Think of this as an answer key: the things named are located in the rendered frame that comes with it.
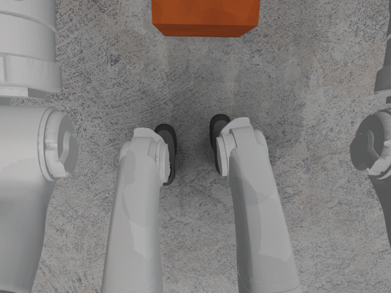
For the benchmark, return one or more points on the robot right shin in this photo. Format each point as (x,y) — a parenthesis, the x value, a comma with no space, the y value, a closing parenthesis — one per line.
(242,122)

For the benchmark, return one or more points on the robot right upper arm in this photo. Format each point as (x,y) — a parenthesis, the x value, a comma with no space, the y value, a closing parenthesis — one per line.
(370,153)

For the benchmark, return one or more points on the left robot forearm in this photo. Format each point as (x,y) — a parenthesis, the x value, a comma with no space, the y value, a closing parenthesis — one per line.
(28,67)

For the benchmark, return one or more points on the left robot thigh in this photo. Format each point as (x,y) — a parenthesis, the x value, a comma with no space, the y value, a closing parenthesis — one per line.
(133,259)

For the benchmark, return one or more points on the carton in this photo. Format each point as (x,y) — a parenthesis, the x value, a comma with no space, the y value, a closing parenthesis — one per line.
(205,18)

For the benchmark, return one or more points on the right robot forearm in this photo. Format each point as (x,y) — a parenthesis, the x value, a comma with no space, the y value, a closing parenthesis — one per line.
(383,76)

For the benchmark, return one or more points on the robot left upper arm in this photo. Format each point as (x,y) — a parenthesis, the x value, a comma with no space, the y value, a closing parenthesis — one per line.
(37,147)

